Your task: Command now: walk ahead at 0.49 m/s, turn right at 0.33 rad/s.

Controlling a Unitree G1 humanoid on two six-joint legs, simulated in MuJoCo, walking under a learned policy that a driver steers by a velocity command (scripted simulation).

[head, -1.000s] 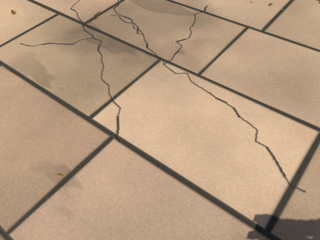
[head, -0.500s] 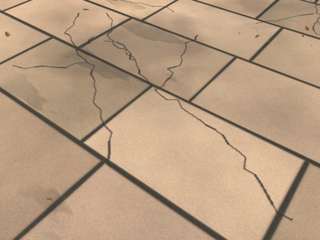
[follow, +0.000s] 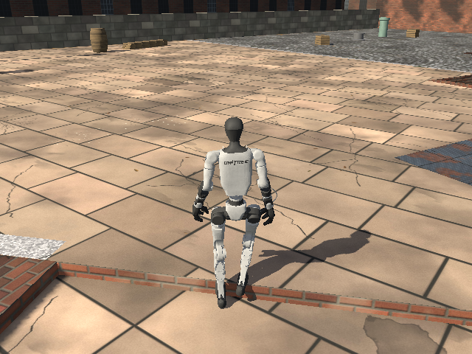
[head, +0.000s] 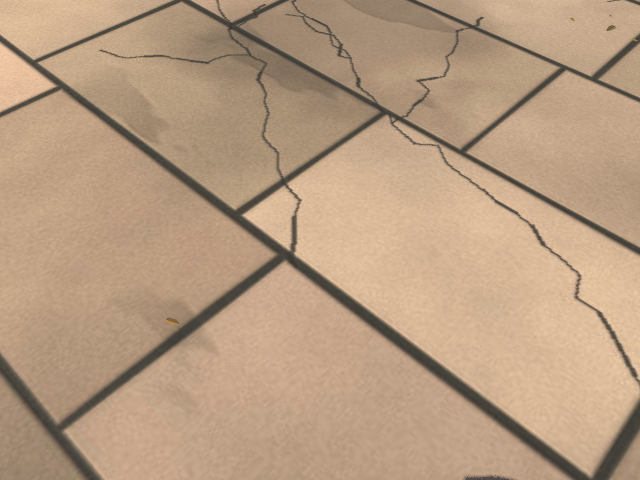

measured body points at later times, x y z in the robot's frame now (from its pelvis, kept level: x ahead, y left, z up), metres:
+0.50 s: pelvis -0.10 +0.01 -0.04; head -0.08 +0.02 +0.41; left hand +0.11 +0.21 -0.15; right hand -0.13 -0.25 -0.17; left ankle -0.14 +0.07 -0.77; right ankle -0.14 -0.12 -0.54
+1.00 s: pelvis +0.08 -0.20 +0.01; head +0.12 -0.22 +0.46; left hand +0.29 -0.05 -0.12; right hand +0.02 -0.46 -0.11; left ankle +0.06 +0.03 -0.50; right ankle +0.10 -0.28 -0.65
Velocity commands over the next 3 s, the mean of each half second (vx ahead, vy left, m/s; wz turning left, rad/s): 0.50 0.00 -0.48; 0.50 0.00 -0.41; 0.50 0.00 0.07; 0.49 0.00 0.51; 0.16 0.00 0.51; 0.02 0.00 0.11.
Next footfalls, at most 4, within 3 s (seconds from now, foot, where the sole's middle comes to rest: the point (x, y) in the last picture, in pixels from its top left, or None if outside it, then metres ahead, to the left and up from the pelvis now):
0.26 left None -0.10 0.08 -0.81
0.86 right None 0.14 -0.30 -0.69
1.42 left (558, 471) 0.54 -0.39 -0.69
1.80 right None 0.74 -0.70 -0.69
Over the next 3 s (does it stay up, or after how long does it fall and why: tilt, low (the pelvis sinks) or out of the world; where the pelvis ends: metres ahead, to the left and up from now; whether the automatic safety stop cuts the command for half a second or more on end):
stays up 0.89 -0.58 0.07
